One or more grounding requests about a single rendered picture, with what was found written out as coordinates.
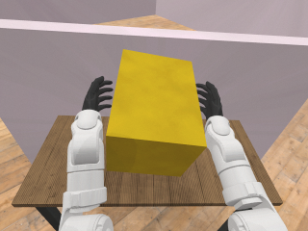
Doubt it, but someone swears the carton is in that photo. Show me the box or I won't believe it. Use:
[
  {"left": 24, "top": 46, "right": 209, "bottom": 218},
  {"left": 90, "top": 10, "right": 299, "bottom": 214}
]
[{"left": 106, "top": 49, "right": 207, "bottom": 177}]

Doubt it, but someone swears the left robot forearm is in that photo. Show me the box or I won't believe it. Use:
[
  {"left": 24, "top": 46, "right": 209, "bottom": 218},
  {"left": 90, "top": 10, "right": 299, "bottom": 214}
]
[{"left": 59, "top": 109, "right": 107, "bottom": 231}]

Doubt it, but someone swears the table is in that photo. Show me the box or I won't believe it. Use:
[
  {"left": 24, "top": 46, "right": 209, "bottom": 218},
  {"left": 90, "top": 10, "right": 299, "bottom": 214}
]
[{"left": 12, "top": 115, "right": 283, "bottom": 231}]

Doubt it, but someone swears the right robot upper arm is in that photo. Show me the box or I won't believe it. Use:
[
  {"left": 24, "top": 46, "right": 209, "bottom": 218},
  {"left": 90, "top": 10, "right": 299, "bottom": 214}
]
[{"left": 227, "top": 207, "right": 287, "bottom": 231}]

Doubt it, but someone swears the right robot hand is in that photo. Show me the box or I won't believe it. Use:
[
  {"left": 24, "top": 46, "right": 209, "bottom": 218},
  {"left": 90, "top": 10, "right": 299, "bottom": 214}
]
[{"left": 195, "top": 81, "right": 223, "bottom": 121}]

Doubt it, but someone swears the right robot forearm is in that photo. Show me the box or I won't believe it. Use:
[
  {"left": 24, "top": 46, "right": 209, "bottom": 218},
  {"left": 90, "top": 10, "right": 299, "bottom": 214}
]
[{"left": 204, "top": 115, "right": 288, "bottom": 231}]

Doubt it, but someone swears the left robot upper arm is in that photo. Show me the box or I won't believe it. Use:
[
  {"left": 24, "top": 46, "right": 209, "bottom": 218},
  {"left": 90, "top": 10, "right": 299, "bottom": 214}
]
[{"left": 61, "top": 214, "right": 114, "bottom": 231}]

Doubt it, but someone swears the left robot hand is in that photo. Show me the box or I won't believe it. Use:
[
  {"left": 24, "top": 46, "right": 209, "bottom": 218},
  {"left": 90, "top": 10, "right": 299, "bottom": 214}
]
[{"left": 82, "top": 76, "right": 114, "bottom": 113}]

